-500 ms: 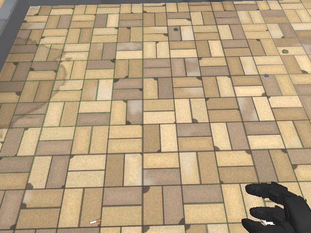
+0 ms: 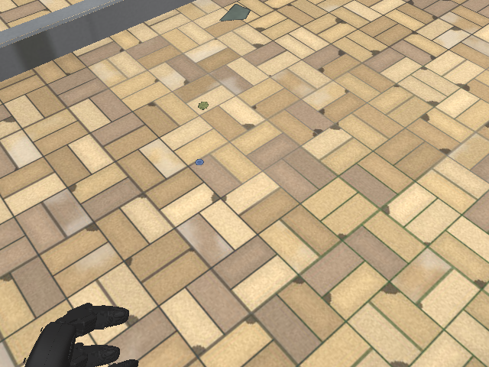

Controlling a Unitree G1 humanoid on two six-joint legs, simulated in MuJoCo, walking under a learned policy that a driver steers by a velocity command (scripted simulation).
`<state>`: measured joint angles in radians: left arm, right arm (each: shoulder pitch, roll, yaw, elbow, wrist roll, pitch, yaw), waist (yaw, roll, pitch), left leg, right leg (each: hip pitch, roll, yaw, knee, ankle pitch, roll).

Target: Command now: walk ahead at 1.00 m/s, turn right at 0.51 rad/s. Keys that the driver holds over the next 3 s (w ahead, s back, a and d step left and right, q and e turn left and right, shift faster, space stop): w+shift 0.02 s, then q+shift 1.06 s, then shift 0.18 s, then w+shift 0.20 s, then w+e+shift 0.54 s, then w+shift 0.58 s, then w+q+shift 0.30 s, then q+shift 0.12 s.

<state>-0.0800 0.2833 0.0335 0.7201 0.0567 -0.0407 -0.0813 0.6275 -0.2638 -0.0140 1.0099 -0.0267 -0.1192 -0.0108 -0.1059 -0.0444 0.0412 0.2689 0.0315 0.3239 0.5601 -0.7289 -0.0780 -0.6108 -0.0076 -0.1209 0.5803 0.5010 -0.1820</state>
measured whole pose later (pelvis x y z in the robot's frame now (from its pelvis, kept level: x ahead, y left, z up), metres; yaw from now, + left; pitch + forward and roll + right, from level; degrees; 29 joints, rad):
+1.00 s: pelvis +0.55 +0.05 -0.08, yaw +39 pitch +2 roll -1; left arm 0.08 0.30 0.09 0.74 0.01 -0.03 0.02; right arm 0.18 -0.35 -0.09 0.55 0.03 0.06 -0.02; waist -0.01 0.05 0.05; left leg -0.47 -0.18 -0.27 1.02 -0.50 -0.03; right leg -0.31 0.07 0.09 0.44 -0.16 -0.01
